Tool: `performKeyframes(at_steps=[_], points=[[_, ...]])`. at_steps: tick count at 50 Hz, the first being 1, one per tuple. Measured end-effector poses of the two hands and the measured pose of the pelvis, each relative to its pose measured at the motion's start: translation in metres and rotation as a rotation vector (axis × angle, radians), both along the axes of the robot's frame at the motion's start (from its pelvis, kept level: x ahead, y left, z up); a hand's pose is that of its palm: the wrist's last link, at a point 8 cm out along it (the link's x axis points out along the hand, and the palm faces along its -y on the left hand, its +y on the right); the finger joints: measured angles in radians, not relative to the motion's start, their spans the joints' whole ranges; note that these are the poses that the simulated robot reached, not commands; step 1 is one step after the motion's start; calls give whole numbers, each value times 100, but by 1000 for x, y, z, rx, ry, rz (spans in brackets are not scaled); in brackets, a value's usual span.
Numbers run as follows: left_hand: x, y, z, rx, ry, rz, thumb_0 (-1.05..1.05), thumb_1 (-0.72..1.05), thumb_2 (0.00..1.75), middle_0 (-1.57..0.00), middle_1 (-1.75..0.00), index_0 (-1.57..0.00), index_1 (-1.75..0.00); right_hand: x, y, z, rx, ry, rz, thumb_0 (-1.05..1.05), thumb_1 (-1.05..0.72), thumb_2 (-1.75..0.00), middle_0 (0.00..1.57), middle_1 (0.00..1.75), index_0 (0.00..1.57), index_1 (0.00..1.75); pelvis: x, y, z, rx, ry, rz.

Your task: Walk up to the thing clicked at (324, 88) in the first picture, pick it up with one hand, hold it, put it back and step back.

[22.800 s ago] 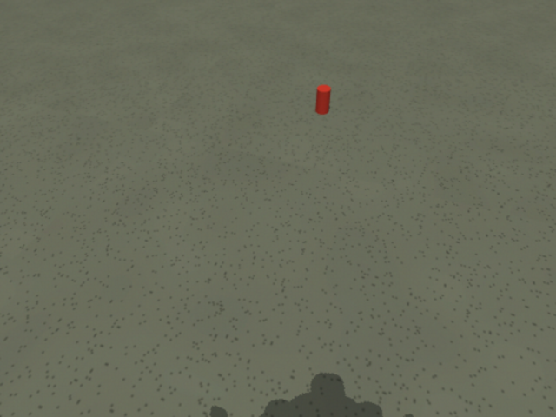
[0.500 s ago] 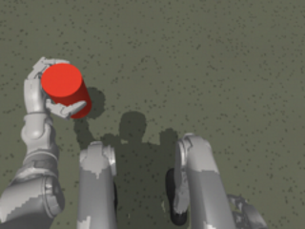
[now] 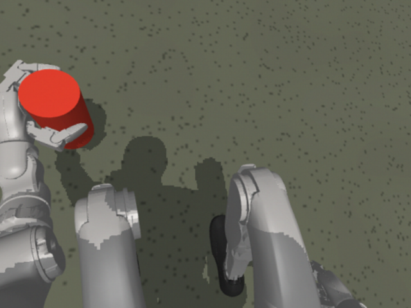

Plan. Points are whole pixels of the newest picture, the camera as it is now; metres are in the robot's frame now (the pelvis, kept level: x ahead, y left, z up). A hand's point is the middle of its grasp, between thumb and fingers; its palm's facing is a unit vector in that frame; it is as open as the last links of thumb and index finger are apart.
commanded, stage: crouch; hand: left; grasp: from the side
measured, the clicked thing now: (63, 114) +0.47 +0.23 -0.10
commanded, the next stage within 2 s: lower in 0.22 s
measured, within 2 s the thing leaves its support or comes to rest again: rests again in 1.70 s
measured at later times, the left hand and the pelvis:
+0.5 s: hand (66, 116) +0.47 +0.23 -0.13, palm faces +0.12 -0.99 -0.02, open 11.4 cm; pelvis +0.00 +0.01 -0.02, yaw -3 degrees
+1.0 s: hand (76, 123) +0.48 +0.23 -0.18, palm faces +0.12 -0.99 -0.03, open 11.4 cm; pelvis +0.00 +0.01 -0.03, yaw -6 degrees
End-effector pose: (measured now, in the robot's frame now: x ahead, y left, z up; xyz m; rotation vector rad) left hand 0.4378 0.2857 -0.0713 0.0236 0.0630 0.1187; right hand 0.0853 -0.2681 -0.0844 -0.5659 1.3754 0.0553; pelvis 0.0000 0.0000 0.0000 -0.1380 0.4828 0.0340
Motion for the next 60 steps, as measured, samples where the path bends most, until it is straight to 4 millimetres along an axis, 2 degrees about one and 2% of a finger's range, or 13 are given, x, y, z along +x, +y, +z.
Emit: performKeyframes(at_steps=[10,22,38,60], points=[[11,-1,-19,2,-3,-21,-1,-54,108,-61,-99,-62,-99,5,-1,-3,-27,20,43,0,-92,-91,20,30,21,30,1,4,-10,-24,-22,-10],[7,-4,-43,-11,13,-8,-1,-54,108,-61,-99,-62,-99,6,1,-2,-51,42,80,0,-92,-91,20,30,21,30,1,6,-16,-44,-48,-19],[9,-7,-89,-18,30,-8,-1,-54,108,-62,-98,-63,-98,4,6,7,-114,99,200,0,-92,-91,20,30,21,30,-4,10,-27,-90,-119,-39],[13,-11,-117,-4,25,13,-1,-53,108,-62,-98,-63,-98,12,20,17,-166,133,329,0,-91,-91,20,30,21,30,-7,16,-29,-145,-170,-60]])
